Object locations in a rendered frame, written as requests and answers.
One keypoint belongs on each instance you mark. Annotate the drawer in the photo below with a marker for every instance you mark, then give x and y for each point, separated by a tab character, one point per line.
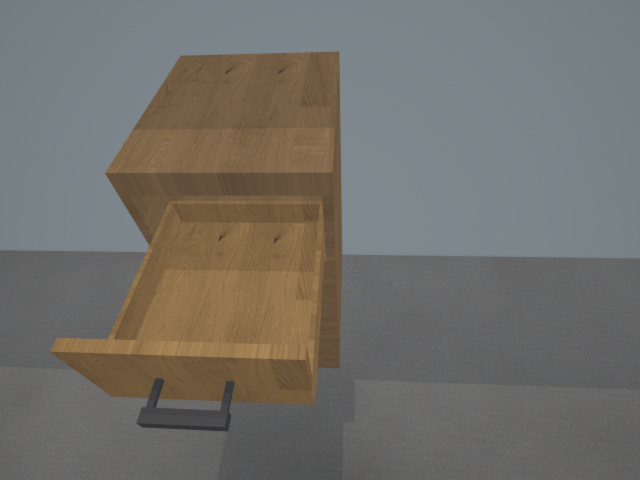
227	291

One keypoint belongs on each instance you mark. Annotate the cabinet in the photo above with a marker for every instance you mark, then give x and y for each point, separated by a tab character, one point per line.
243	127

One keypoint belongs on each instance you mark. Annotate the handle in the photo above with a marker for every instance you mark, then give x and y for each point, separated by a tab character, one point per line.
190	419

